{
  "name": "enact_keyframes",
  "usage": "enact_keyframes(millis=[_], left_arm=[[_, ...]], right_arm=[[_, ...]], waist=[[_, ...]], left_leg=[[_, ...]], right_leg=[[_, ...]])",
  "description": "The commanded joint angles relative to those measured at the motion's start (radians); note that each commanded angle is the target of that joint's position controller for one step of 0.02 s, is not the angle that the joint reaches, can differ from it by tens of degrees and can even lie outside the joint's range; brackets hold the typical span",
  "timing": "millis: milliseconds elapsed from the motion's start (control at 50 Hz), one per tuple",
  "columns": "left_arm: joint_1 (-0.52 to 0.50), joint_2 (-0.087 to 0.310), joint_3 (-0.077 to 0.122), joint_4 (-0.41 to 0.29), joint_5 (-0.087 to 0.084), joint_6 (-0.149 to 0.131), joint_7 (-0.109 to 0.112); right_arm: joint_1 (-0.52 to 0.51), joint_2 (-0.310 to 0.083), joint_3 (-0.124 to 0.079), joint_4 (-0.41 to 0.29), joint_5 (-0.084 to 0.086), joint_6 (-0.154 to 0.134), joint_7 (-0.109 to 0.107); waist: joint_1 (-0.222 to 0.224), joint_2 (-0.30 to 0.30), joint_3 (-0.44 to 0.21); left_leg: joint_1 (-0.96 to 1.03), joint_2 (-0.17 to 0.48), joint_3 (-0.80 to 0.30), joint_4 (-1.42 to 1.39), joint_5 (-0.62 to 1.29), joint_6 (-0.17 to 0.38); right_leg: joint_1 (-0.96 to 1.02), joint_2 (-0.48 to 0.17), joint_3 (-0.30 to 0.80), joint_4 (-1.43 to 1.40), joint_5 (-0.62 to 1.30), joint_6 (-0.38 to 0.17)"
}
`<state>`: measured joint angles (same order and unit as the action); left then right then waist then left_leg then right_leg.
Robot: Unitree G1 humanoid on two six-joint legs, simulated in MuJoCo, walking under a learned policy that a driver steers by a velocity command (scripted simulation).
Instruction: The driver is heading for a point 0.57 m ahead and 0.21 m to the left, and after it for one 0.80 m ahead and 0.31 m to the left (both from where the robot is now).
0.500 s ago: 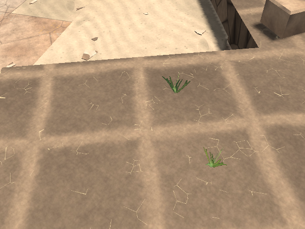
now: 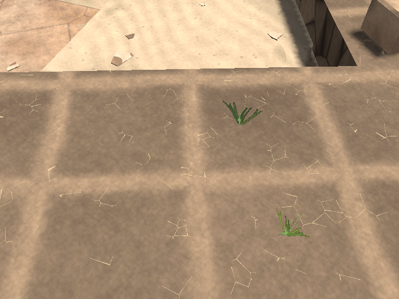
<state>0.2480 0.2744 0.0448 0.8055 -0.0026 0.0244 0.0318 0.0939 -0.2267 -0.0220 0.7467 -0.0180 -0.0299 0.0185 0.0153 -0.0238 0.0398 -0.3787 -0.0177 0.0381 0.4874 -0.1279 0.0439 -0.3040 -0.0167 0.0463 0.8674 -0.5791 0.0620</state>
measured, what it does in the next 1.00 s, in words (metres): walks ahead, turning left: right foot, then left foot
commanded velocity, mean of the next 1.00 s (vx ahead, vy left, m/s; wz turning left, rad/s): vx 0.29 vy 0.00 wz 0.41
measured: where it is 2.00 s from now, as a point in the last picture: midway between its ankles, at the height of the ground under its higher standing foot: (138, 277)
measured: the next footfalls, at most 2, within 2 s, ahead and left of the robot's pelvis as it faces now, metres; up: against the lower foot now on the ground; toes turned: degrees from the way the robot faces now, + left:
right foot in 0.12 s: +0.05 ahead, -0.15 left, +0.00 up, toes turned +1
left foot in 0.46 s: +0.13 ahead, +0.13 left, +0.00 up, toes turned +13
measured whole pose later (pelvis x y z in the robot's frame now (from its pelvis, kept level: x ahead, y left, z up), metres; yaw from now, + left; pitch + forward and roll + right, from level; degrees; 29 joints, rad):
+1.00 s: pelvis +0.34 +0.08 -0.01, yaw +28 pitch +2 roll -2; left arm 0.05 0.27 0.06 0.68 0.00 -0.13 -0.03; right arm 0.39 -0.30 -0.07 0.75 0.04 -0.02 -0.02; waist -0.06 0.03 0.03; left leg -0.23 -0.06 -0.17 1.04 -0.51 0.03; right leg -0.45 0.04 -0.02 0.54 -0.14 -0.02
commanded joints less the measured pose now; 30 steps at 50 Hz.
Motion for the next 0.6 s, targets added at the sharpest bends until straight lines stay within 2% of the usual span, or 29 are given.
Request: enact_keyframes(millis=[20, 80, 100, 120, 140, 160, 180, 220, 260, 280, 300, 320, 360, 400, 420, 440, 460, 480, 500, 520, 540, 560, 580, 600], left_arm=[[0.107, 0.064, 0.021, -0.009, 0.005, 0.017, 0.014], [0.132, 0.046, 0.019, 0.028, 0.014, 0.006, 0.004], [0.107, 0.053, 0.02, 0.021, 0.028, 0.005, 0.003], [0.075, 0.086, 0.024, -0.001, 0.037, 0.002, 0.007], [0.049, 0.16, 0.043, -0.008, 0.025, 0.002, 0.016], [0.037, 0.157, 0.049, -0.003, 0.018, -0.003, 0.02], [0.02, 0.138, 0.046, -0.007, 0.02, -0.011, 0.024], [0.014, 0.143, 0.054, -0.013, 0.021, -0.024, 0.03], [0.049, 0.154, 0.064, -0.022, 0.011, -0.038, 0.037], [0.063, 0.167, 0.068, -0.031, 0.002, -0.046, 0.04], [0.079, 0.174, 0.07, -0.031, 0.003, -0.056, 0.042], [0.07, 0.177, 0.071, -0.031, 0.0, -0.065, 0.042], [0.035, 0.184, 0.075, -0.036, -0.012, -0.069, 0.035], [-0.013, 0.204, 0.082, -0.042, -0.014, -0.064, 0.016], [-0.039, 0.206, 0.083, -0.045, -0.018, -0.061, 0.006], [-0.045, 0.195, 0.079, -0.047, -0.017, -0.061, -0.001], [-0.027, 0.159, 0.067, -0.046, -0.01, -0.067, -0.007], [-0.07, 0.089, 0.045, -0.088, 0.015, -0.079, -0.008], [-0.11, 0.041, 0.027, -0.164, 0.001, -0.112, -0.004], [-0.144, 0.111, 0.039, -0.162, -0.036, -0.141, -0.017], [-0.148, 0.129, 0.041, -0.159, -0.042, -0.158, -0.026], [-0.134, 0.131, 0.044, -0.138, -0.019, -0.165, -0.026], [-0.124, 0.14, 0.052, -0.126, 0.005, -0.165, -0.026], [-0.121, 0.141, 0.055, -0.121, 0.011, -0.158, -0.032]], right_arm=[[-0.062, -0.146, -0.039, -0.05, -0.007, 0.004, -0.008], [-0.067, -0.128, -0.034, -0.03, 0.009, 0.013, -0.019], [-0.042, -0.11, -0.028, -0.016, 0.014, 0.015, -0.019], [-0.023, -0.106, -0.025, -0.005, 0.011, 0.016, -0.018], [-0.018, -0.132, -0.035, -0.016, 0.012, 0.018, -0.017], [-0.049, -0.142, -0.039, -0.028, 0.014, 0.018, -0.021], [-0.058, -0.14, -0.042, -0.036, 0.017, 0.016, -0.025], [-0.038, -0.132, -0.051, -0.038, 0.023, 0.018, -0.03], [-0.022, -0.122, -0.057, -0.043, 0.027, 0.024, -0.023], [-0.053, -0.12, -0.058, -0.066, 0.031, 0.023, -0.013], [-0.089, -0.119, -0.059, -0.09, 0.038, 0.022, -0.004], [-0.1, -0.111, -0.058, -0.103, 0.048, 0.019, 0.005], [-0.094, -0.102, -0.052, -0.101, 0.052, 0.012, 0.021], [-0.031, -0.106, -0.055, -0.076, 0.047, 0.008, 0.033], [0.04, -0.109, -0.062, -0.046, 0.047, 0.009, 0.036], [0.135, -0.128, -0.077, -0.009, 0.045, 0.013, 0.034], [0.246, -0.176, -0.105, 0.022, 0.049, 0.016, 0.026], [0.373, -0.287, -0.136, 0.031, 0.051, 0.015, 0.008], [0.378, -0.352, -0.13, -0.007, 0.036, -0.011, 0.015], [0.339, -0.276, -0.106, -0.018, 0.031, -0.035, 0.018], [0.304, -0.228, -0.091, -0.022, 0.032, -0.048, 0.013], [0.252, -0.206, -0.082, -0.036, 0.034, -0.049, 0.01], [0.204, -0.194, -0.076, -0.052, 0.032, -0.045, 0.004], [0.187, -0.185, -0.071, -0.065, 0.027, -0.041, -0.004]], waist=[[0.023, 0.173, -0.103], [0.04, 0.151, -0.124], [0.032, 0.133, -0.103], [0.017, 0.098, -0.058], [-0.018, 0.01, 0.0], [-0.007, -0.048, 0.025], [-0.008, -0.084, 0.031], [-0.01, -0.151, 0.014], [0.02, -0.186, -0.029], [0.042, -0.188, -0.009], [0.06, -0.17, 0.026], [0.056, -0.141, 0.056], [0.052, -0.109, 0.055], [0.022, -0.105, 0.023], [-0.016, -0.094, 0.003], [-0.059, -0.073, -0.033], [-0.108, 0.006, -0.091], [-0.157, 0.269, -0.109], [-0.128, 0.39, -0.18], [-0.13, 0.207, -0.125], [-0.101, 0.157, -0.072], [-0.068, 0.064, -0.031], [-0.041, 0.058, -0.016], [-0.028, 0.076, -0.017]], left_leg=[[0.06, 0.218, -0.245, -0.222, -0.029, 0.153], [0.008, 0.178, -0.183, -0.2, -0.216, 0.116], [-0.025, 0.151, -0.181, -0.197, -0.318, 0.075], [-0.057, 0.126, -0.18, -0.179, -0.391, 0.031], [-0.051, 0.076, -0.136, -0.151, -0.384, 0.0], [-0.004, 0.04, -0.095, -0.088, -0.314, -0.018], [0.005, 0.023, -0.081, -0.023, -0.24, -0.017], [-0.034, -0.01, -0.043, 0.094, -0.115, -0.006], [-0.121, -0.029, 0.011, 0.268, -0.262, 0.004], [-0.193, 0.008, -0.002, 0.367, -0.335, 0.011], [-0.282, 0.052, -0.041, 0.449, -0.402, 0.018], [-0.347, 0.087, -0.071, 0.454, -0.43, 0.027], [-0.32, 0.103, -0.043, 0.362, -0.385, 0.029], [-0.105, 0.058, 0.047, 0.252, -0.281, 0.02], [0.035, 0.014, 0.101, 0.176, -0.193, 0.017], [0.191, -0.047, 0.149, 0.126, -0.138, 0.019], [0.363, -0.066, 0.117, 0.087, -0.125, 0.044], [0.52, 0.145, -0.286, -0.06, -0.159, 0.153], [0.611, 0.36, -0.88, -0.294, -0.315, 0.351], [0.602, 0.399, -0.851, -0.31, -0.36, 0.361], [0.555, 0.364, -0.732, -0.274, -0.309, 0.322], [0.47, 0.313, -0.607, -0.257, -0.216, 0.275], [0.394, 0.271, -0.51, -0.262, -0.123, 0.241], [0.349, 0.232, -0.445, -0.281, -0.053, 0.221]], right_leg=[[0.04, -0.033, -0.003, -0.106, 0.1, 0.008], [0.185, -0.008, -0.051, -0.316, 0.359, -0.021], [0.209, -0.009, -0.046, -0.366, 0.393, -0.038], [0.191, -0.057, 0.008, -0.412, 0.377, -0.063], [0.082, -0.082, 0.025, -0.429, 0.204, -0.097], [-0.006, -0.078, 0.03, -0.464, 0.082, -0.113], [-0.022, -0.088, 0.041, -0.493, 0.079, -0.111], [0.024, -0.139, 0.076, -0.509, 0.191, -0.12], [0.104, -0.258, 0.174, -0.544, 0.097, -0.195], [0.122, -0.336, 0.251, -0.585, 0.043, -0.245], [0.155, -0.391, 0.31, -0.617, 0.042, -0.278], [0.198, -0.406, 0.313, -0.627, 0.062, -0.278], [0.245, -0.359, 0.207, -0.626, 0.145, -0.235], [0.154, -0.286, 0.054, -0.602, 0.249, -0.197], [0.091, -0.249, -0.019, -0.551, 0.261, -0.178], [0.031, -0.215, -0.081, -0.449, 0.342, -0.158], [-0.037, -0.174, -0.161, -0.237, 0.447, -0.118], [-0.279, -0.087, -0.221, 0.167, 0.284, -0.032], [-0.55, 0.069, -0.041, 0.395, -0.018, -0.008], [-0.644, -0.005, 0.051, 0.479, 0.028, -0.037], [-0.658, -0.043, 0.049, 0.45, 0.118, -0.07], [-0.608, -0.078, 0.046, 0.38, 0.196, -0.08], [-0.539, -0.099, 0.044, 0.28, 0.265, -0.079], [-0.475, -0.101, 0.036, 0.224, 0.315, -0.073]])
Velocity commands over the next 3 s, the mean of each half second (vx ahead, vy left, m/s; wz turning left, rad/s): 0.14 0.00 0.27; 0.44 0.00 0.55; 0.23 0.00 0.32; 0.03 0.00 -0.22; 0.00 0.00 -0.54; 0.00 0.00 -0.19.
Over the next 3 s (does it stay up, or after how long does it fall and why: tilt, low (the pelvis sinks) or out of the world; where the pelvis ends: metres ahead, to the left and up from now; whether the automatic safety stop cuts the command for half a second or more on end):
stays up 0.58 0.21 0.00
